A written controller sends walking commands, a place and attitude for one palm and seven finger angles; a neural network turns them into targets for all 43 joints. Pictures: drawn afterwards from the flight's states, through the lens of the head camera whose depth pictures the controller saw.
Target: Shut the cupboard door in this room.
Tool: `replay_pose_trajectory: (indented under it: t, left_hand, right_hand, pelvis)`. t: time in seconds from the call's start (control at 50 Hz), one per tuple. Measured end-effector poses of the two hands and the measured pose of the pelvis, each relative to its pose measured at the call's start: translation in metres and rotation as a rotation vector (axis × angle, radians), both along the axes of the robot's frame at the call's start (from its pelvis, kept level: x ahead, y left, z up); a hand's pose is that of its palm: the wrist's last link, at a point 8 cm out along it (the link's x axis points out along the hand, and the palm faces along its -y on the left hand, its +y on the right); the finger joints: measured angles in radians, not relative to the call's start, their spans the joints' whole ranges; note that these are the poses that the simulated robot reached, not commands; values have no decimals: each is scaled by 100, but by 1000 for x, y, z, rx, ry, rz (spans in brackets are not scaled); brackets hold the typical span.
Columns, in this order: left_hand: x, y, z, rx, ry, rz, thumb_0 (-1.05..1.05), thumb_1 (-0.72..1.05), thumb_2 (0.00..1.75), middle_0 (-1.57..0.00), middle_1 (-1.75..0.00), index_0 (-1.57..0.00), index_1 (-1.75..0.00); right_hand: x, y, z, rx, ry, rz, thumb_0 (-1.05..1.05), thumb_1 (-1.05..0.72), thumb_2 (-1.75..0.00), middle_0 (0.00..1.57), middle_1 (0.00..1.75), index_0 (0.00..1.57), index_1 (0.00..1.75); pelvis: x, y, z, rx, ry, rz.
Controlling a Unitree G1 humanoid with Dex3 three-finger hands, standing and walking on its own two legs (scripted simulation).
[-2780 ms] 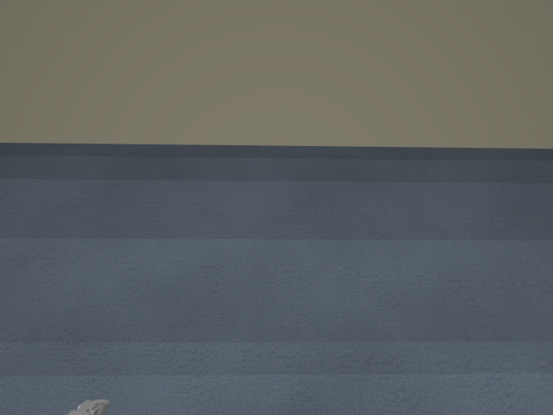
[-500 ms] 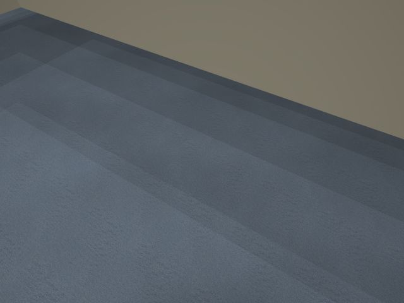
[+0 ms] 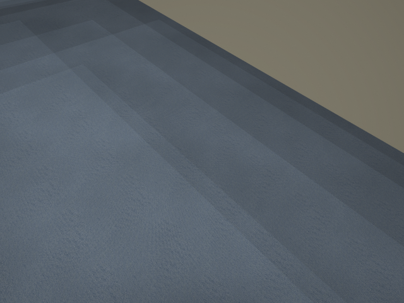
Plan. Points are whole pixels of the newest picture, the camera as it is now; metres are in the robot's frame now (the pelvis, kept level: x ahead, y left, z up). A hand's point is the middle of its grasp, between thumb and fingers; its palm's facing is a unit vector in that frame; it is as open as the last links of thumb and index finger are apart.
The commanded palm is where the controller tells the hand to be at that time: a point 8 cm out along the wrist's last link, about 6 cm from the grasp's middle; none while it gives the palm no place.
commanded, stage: turn or walk to find it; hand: left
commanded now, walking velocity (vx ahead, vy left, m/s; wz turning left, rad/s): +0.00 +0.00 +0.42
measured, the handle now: out of the picture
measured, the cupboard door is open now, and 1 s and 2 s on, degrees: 88 88 88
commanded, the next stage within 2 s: none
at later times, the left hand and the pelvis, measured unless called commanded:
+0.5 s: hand out of the picture +0.05 +0.19 -0.13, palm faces +0.20 -0.94 -0.28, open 7.4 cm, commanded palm none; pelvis -0.02 -0.03 +0.01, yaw +12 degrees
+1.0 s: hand out of the picture -0.11 +0.21 -0.17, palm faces +0.45 -0.86 -0.24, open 7.4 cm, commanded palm none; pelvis -0.05 +0.00 +0.01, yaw +24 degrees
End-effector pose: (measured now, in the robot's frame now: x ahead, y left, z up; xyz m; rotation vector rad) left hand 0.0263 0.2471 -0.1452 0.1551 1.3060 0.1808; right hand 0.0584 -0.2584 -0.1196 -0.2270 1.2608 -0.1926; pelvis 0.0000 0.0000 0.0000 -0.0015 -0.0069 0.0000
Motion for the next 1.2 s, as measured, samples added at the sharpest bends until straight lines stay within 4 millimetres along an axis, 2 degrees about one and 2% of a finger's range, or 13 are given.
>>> replay_pose_trajectory:
  t: [0.08,0.22,0.32,0.42,0.46,0.56,0.68,0.76,0.88,0.92,0.98,1.06,1.2]
  left_hand:
    - [-12,18,1,7,47,30,1,91,90,-20,-30,-20,-30]
    - [-3,28,19,24,-29,67,1,91,90,-20,-30,-20,-30]
    - [12,19,31,47,-97,78,1,91,90,-20,-30,-20,-30]
    - [18,-1,38,82,-172,86,1,91,90,-20,-30,-20,-30]
    - [12,-10,42,92,-186,94,1,91,90,-20,-30,-20,-30]
    - [-18,-25,48,89,-159,152,1,90,90,-20,-30,-20,-30]
    - [-58,-34,40,64,-95,229,1,90,90,-20,-30,-20,-30]
    - [-92,-30,29,41,-44,293,1,90,90,-20,-30,-20,-30]
    - [-149,-10,1,10,36,400,1,90,90,-20,-30,-20,-30]
    - [-161,-5,0,10,69,418,1,90,90,-20,-30,-20,-30]
    - [-167,2,6,11,68,441,1,91,90,-20,-30,-20,-30]
    - [-161,7,17,27,12,460,1,91,90,-20,-30,-20,-30]
    - [-136,1,32,73,-89,467,1,91,90,-20,-30,-20,-30]
  right_hand:
    - [10,20,9,-2,-40,34,1,-90,-90,20,29,20,30]
    - [14,37,12,28,-43,83,1,-90,-90,20,29,20,30]
    - [9,31,3,55,-25,100,1,-90,-90,20,30,20,30]
    - [5,10,-16,86,0,114,1,-90,-90,20,30,20,30]
    - [4,1,-20,90,13,123,1,-90,-90,20,30,20,30]
    - [9,-13,-15,84,46,164,1,-90,-90,20,29,20,30]
    - [18,-14,-8,56,78,228,1,-91,-90,20,29,19,30]
    - [33,1,-4,34,75,295,1,-91,-90,20,29,19,30]
    - [65,43,0,6,-24,409,1,-91,-90,20,29,19,30]
    - [69,56,5,9,-56,433,1,-91,-90,20,29,19,30]
    - [72,70,12,16,-80,459,1,-90,-90,20,29,20,30]
    - [71,80,14,38,-83,489,1,-90,-90,20,29,20,30]
    - [66,70,1,77,-51,507,1,-90,-90,20,30,20,30]
  pelvis:
    - [-4,9,5,-4,-2,16]
    - [-8,12,15,-9,1,71]
    - [-12,4,15,0,4,114]
    - [-17,-15,7,21,8,155]
    - [-20,-22,7,16,0,180]
    - [-23,-30,14,29,-7,229]
    - [-26,-31,16,32,-5,290]
    - [-31,-24,14,26,0,329]
    - [-42,-4,0,7,3,386]
    - [-45,-1,2,9,1,391]
    - [-49,3,8,-1,-3,413]
    - [-52,3,14,-6,-5,444]
    - [-54,-12,13,5,-1,498]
